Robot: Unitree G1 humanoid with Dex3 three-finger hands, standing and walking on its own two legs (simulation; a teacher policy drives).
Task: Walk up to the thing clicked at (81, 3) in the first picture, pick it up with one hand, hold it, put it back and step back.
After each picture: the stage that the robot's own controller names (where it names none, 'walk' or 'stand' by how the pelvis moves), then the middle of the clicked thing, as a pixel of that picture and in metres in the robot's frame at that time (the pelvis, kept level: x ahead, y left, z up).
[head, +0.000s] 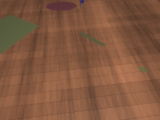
stand; (82, 4) +2.39 +0.06 -0.72
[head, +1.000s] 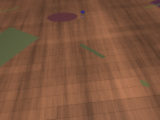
walk; (82, 14) +2.27 +0.23 -0.72
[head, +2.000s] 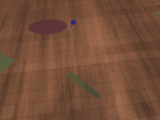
walk; (73, 25) +1.61 +0.27 -0.72
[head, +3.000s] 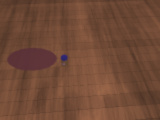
walk; (64, 60) +1.03 +0.24 -0.70
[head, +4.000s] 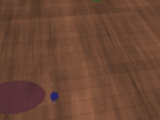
walk; (54, 98) +0.62 +0.22 -0.71
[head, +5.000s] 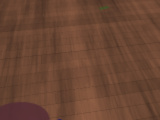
stand; out of the picture +0.39 +0.20 -0.71
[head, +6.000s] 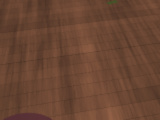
stand; out of the picture +0.25 +0.11 -0.69
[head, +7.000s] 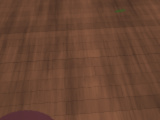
stand; out of the picture +0.28 +0.12 -0.71
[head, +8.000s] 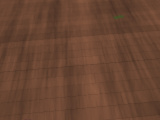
stand; out of the picture +0.25 +0.13 -0.72
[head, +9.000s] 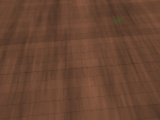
stand; out of the picture +0.24 +0.14 -0.73
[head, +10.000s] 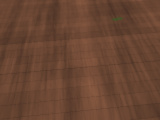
stand; out of the picture +0.24 +0.14 -0.73
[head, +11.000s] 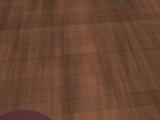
go down; out of the picture +0.25 +0.13 -0.71
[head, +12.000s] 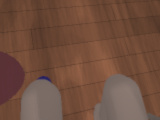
go down; (44, 85) +0.34 +0.14 -0.29
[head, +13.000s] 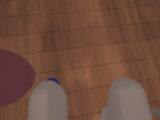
close in; (52, 87) +0.34 +0.13 -0.30
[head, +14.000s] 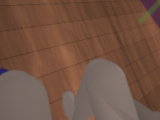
close in; out of the picture +0.34 +0.16 -0.23
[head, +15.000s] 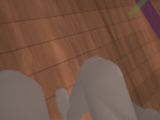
close; out of the picture +0.39 +0.18 -0.22
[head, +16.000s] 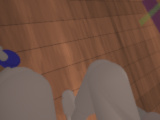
lift; (2, 68) +0.36 +0.17 -0.23
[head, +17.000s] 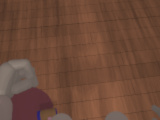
lift; (47, 114) +0.32 +0.24 -0.56
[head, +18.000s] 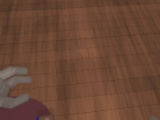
go down; out of the picture +0.34 +0.24 -0.65
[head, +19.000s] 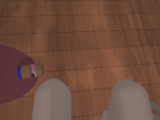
go down; (30, 71) +0.42 +0.26 -0.32
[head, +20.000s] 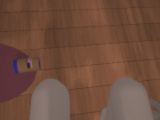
close in; (27, 64) +0.44 +0.27 -0.32
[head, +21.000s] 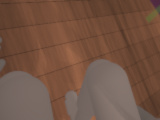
stand; out of the picture +0.44 +0.32 -0.25
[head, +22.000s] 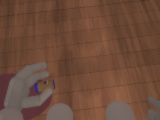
close in; (45, 86) +0.45 +0.27 -0.50
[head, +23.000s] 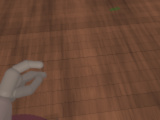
hold; out of the picture +0.41 +0.26 -0.69
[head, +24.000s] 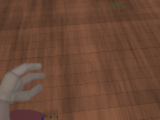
hold; out of the picture +0.41 +0.26 -0.69
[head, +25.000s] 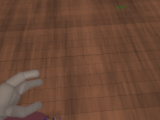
go down; out of the picture +0.41 +0.25 -0.67
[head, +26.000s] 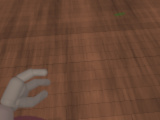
go down; out of the picture +0.40 +0.25 -0.70
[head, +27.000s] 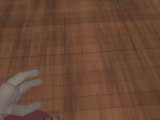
hold; out of the picture +0.40 +0.25 -0.67
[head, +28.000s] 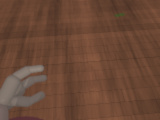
hold; out of the picture +0.39 +0.25 -0.70
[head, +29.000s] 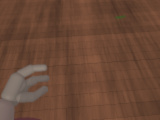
hold; out of the picture +0.38 +0.25 -0.71
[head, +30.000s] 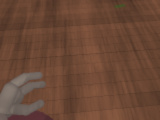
hold; out of the picture +0.38 +0.25 -0.68
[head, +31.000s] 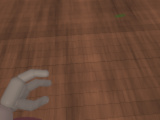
hold; out of the picture +0.37 +0.24 -0.70
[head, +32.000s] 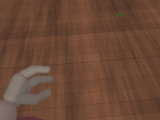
hold; out of the picture +0.37 +0.25 -0.71
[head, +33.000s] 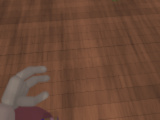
hold; out of the picture +0.37 +0.25 -0.67
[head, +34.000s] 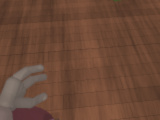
crouch; out of the picture +0.36 +0.24 -0.67
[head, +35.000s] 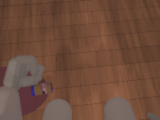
crouch; (42, 88) +0.41 +0.25 -0.47
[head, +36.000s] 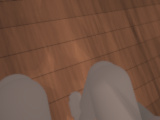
lower; out of the picture +0.39 +0.30 -0.26
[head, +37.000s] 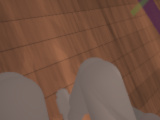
lower; out of the picture +0.39 +0.31 -0.25
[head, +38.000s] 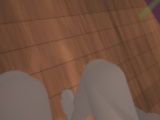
lower; out of the picture +0.44 +0.33 -0.25
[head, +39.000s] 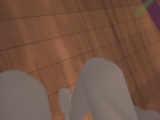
lower; out of the picture +0.48 +0.34 -0.25
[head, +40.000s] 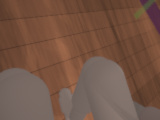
rest; out of the picture +0.52 +0.35 -0.25
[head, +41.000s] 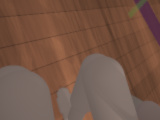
withdraw; out of the picture +0.54 +0.35 -0.23
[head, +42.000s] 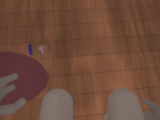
stand; (39, 48) +0.59 +0.27 -0.42
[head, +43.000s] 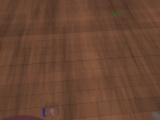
stand; (50, 111) +0.54 +0.25 -0.67
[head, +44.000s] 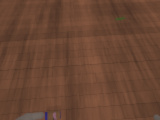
stand; (53, 115) +0.53 +0.25 -0.68
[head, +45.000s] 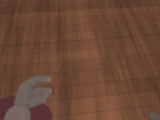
lower; (46, 92) +0.55 +0.27 -0.64
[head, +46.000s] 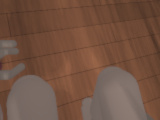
lower; out of the picture +0.58 +0.33 -0.27
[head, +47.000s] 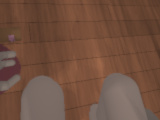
lower; (7, 34) +0.57 +0.32 -0.29
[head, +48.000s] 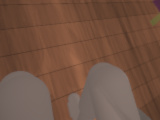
stand; out of the picture +0.54 +0.35 -0.26
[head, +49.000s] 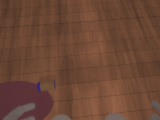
hold; (46, 85) +0.51 +0.26 -0.56
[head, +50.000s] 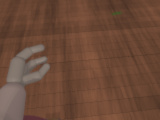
crouch; out of the picture +0.44 +0.25 -0.70
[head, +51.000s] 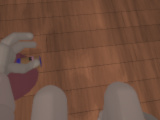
lower; (29, 63) +0.49 +0.26 -0.37
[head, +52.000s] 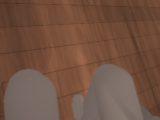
stand; out of the picture +0.43 +0.29 -0.26
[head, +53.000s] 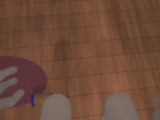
walk; (42, 99) +0.31 +0.23 -0.46
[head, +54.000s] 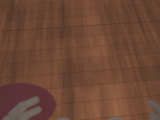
crouch; out of the picture +0.18 +0.20 -0.58
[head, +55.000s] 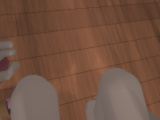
stand; (7, 107) +0.25 +0.24 -0.26
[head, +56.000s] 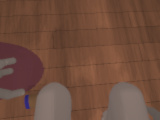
stand; (38, 100) +0.29 +0.22 -0.36
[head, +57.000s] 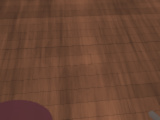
stand; out of the picture +0.24 +0.21 -0.64
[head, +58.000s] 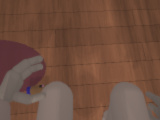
rise; (39, 91) +0.32 +0.23 -0.37
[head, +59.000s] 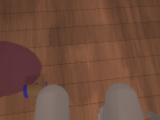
walk; (36, 89) +0.32 +0.23 -0.41
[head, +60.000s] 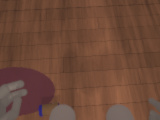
stand; (49, 109) +0.30 +0.22 -0.52
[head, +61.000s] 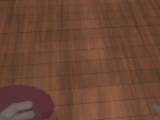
lower; out of the picture +0.29 +0.22 -0.60
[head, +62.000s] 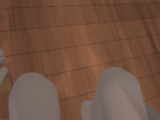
stand; out of the picture +0.33 +0.26 -0.25
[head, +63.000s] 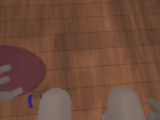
stand; (40, 99) +0.30 +0.22 -0.40
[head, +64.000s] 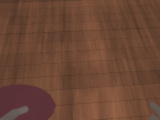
stand; out of the picture +0.20 +0.20 -0.59
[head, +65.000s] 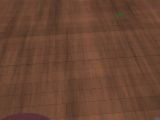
stand; out of the picture +0.18 +0.20 -0.68
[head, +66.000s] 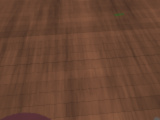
stand; out of the picture +0.20 +0.21 -0.68
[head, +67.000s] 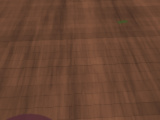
stand; out of the picture +0.22 +0.21 -0.74
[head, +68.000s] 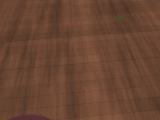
stand; out of the picture +0.22 +0.22 -0.75
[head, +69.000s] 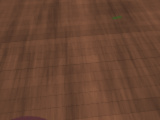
walk; out of the picture +0.21 +0.22 -0.75
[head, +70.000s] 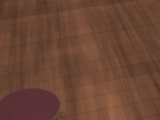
walk; out of the picture +0.33 +0.24 -0.72
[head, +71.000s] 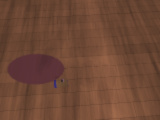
walk; (61, 83) +0.63 +0.21 -0.72
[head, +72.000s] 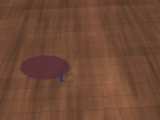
stand; (66, 78) +0.85 +0.22 -0.73
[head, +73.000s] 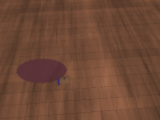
stand; (63, 81) +0.84 +0.22 -0.75
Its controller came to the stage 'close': yes
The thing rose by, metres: 0.01
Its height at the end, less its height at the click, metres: -0.02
